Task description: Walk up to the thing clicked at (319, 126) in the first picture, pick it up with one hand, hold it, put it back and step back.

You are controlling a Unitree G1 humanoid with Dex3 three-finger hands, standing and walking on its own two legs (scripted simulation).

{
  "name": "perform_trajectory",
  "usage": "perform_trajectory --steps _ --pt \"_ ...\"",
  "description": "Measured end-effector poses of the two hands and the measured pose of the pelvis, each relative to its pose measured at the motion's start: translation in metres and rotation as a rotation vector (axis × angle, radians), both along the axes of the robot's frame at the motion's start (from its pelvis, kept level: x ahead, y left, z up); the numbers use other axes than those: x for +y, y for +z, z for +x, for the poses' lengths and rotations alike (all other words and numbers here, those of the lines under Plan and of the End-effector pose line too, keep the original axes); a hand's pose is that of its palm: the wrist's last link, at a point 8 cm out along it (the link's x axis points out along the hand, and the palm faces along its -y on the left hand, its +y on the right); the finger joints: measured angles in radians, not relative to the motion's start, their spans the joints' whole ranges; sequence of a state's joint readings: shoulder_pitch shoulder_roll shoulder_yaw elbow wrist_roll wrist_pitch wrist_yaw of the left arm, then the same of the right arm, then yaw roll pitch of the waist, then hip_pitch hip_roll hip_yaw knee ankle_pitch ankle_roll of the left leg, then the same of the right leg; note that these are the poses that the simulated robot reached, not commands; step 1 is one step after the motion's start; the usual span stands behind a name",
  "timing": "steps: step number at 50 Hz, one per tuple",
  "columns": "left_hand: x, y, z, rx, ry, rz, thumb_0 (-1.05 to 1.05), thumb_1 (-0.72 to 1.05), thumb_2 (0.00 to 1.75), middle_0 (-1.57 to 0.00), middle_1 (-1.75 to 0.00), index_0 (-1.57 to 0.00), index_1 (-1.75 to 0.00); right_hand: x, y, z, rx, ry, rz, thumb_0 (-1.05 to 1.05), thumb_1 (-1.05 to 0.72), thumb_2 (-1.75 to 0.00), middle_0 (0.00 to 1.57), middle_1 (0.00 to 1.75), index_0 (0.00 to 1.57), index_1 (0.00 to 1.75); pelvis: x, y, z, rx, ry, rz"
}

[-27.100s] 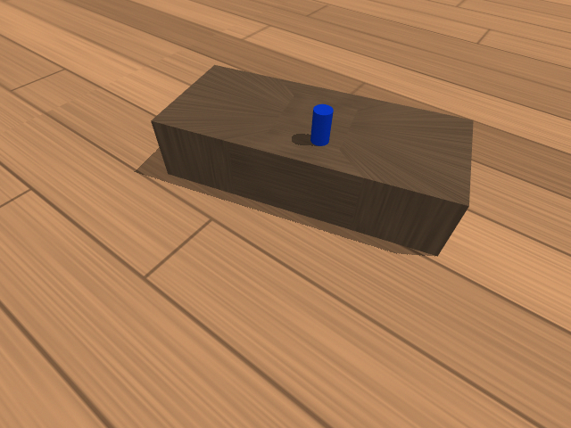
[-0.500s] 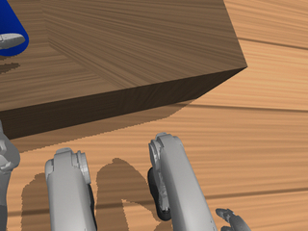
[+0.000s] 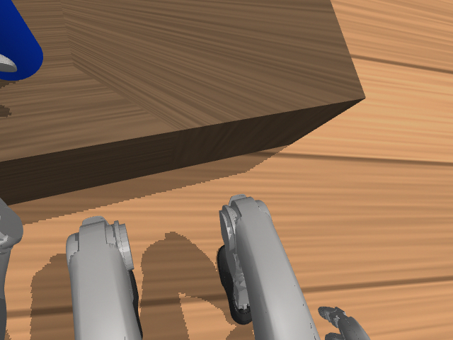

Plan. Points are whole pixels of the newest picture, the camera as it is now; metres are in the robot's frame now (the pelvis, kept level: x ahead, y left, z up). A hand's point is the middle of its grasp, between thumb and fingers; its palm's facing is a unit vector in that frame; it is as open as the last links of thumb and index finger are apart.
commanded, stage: withdraw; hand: left
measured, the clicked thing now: out of the picture +0.57 +0.26 +0.02
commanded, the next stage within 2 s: rise in 0.14 s
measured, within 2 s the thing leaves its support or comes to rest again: neither
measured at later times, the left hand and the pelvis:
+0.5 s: hand out of the picture +0.57 +0.39 +0.15, palm faces +0.42 -0.86 -0.30, open 17.3 cm; pelvis +0.01 +0.01 +0.12, yaw +1 degrees
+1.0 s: hand out of the picture +0.40 +0.33 +0.21, palm faces +0.31 -0.87 -0.37, open 17.5 cm; pelvis +0.06 +0.02 +0.28, yaw +6 degrees
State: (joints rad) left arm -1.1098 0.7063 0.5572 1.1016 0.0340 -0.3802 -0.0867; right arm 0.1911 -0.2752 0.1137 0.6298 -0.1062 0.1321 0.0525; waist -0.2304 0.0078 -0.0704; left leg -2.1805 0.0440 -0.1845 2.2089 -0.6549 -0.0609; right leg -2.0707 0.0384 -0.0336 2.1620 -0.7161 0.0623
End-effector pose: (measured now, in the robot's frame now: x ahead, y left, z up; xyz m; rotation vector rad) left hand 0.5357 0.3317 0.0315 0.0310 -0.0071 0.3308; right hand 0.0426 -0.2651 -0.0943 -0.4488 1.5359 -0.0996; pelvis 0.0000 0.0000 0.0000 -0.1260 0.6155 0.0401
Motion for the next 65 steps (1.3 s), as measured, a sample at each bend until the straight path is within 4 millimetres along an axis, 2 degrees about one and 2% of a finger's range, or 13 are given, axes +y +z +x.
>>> perform_trajectory --steps 6,10,13,15,22,29,33,36,40,45,50,57,65 --pt "0.028 0.049 0.002 -0.024 0.050 0.035 -0.02 -0.61 0.03 -0.08 -0.06 -0.08 -0.06 0.006 0.015 0.005 -0.025 -0.031 0.004 0.00 -0.92 -0.90 0.20 0.30 0.20 0.30 0.001 0.018 0.002 0.009 0.006 0.002" --pt "0.048 0.088 0.005 -0.012 0.057 0.053 -0.02 -0.61 0.03 -0.06 -0.05 -0.07 -0.05 0.010 0.034 0.006 -0.038 -0.041 0.009 0.00 -0.91 -0.90 0.20 0.30 0.20 0.30 0.002 0.038 0.004 0.015 0.009 0.001" --pt "0.060 0.110 0.007 0.013 0.048 0.053 -0.01 -0.61 0.03 -0.05 -0.05 -0.06 -0.04 0.011 0.051 0.006 -0.040 -0.040 0.010 0.00 -0.90 -0.90 0.21 0.30 0.20 0.30 0.004 0.053 0.005 0.020 0.012 -0.002" --pt "0.065 0.117 0.008 0.058 0.040 0.080 -0.01 -0.60 0.03 -0.05 -0.05 -0.06 -0.04 0.010 0.061 0.004 -0.032 -0.041 0.009 0.00 -0.90 -0.90 0.21 0.30 0.20 0.30 0.006 0.062 0.006 0.025 0.013 -0.005" --pt "0.086 0.124 0.000 0.275 0.114 0.153 -0.01 -0.53 0.04 -0.06 -0.05 -0.06 -0.04 0.011 0.099 0.000 0.031 -0.075 0.018 0.00 -0.89 -0.90 0.20 0.30 0.20 0.30 0.011 0.097 0.011 0.037 0.015 -0.002" --pt "0.110 0.167 -0.021 0.331 0.226 0.190 -0.01 -0.50 0.07 -0.07 -0.06 -0.06 -0.06 0.019 0.145 0.009 0.016 -0.100 0.025 0.00 -0.90 -0.90 0.20 0.30 0.20 0.30 0.013 0.144 0.021 0.007 0.028 -0.001" --pt "0.115 0.189 -0.040 0.395 0.243 0.221 -0.01 -0.50 0.07 -0.06 -0.06 -0.06 -0.06 0.024 0.173 0.022 -0.023 -0.091 0.042 0.00 -0.90 -0.90 0.20 0.30 0.20 0.30 0.015 0.175 0.028 -0.026 0.037 0.001" --pt "0.109 0.195 -0.058 0.468 0.217 0.241 -0.01 -0.51 0.07 -0.06 -0.06 -0.06 -0.06 0.027 0.192 0.034 -0.061 -0.082 0.055 0.00 -0.90 -0.90 0.20 0.30 0.20 0.30 0.017 0.197 0.034 -0.058 0.045 0.005" --pt "0.090 0.194 -0.088 0.554 0.163 0.232 -0.01 -0.53 0.07 -0.06 -0.06 -0.05 -0.06 0.029 0.218 0.057 -0.133 -0.074 0.062 0.00 -0.90 -0.90 0.20 0.30 0.20 0.30 0.020 0.225 0.041 -0.105 0.053 0.015" --pt "0.060 0.198 -0.130 0.609 0.124 0.182 -0.01 -0.54 0.06 -0.06 -0.06 -0.06 -0.06 0.031 0.251 0.091 -0.249 -0.061 0.055 0.00 -0.90 -0.90 0.20 0.30 0.20 0.30 0.020 0.257 0.051 -0.174 0.065 0.032" --pt "0.036 0.213 -0.169 0.629 0.126 0.140 -0.01 -0.56 0.05 -0.06 -0.05 -0.05 -0.06 0.037 0.284 0.130 -0.387 -0.033 0.055 0.00 -0.90 -0.90 0.20 0.30 0.20 0.30 0.019 0.285 0.060 -0.244 0.079 0.051" --pt "0.007 0.235 -0.219 0.679 0.117 0.119 -0.01 -0.56 0.04 -0.06 -0.05 -0.05 -0.05 0.049 0.316 0.177 -0.550 0.010 0.097 0.01 -0.90 -0.90 0.20 0.30 0.20 0.30 0.017 0.312 0.071 -0.331 0.091 0.078" --pt "-0.037 0.251 -0.275 0.734 0.068 0.074 -0.01 -0.55 0.05 -0.06 -0.05 -0.05 -0.06 0.061 0.338 0.209 -0.668 0.030 0.156 0.01 -0.90 -0.90 0.20 0.30 0.20 0.30 0.013 0.331 0.080 -0.408 0.094 0.109"
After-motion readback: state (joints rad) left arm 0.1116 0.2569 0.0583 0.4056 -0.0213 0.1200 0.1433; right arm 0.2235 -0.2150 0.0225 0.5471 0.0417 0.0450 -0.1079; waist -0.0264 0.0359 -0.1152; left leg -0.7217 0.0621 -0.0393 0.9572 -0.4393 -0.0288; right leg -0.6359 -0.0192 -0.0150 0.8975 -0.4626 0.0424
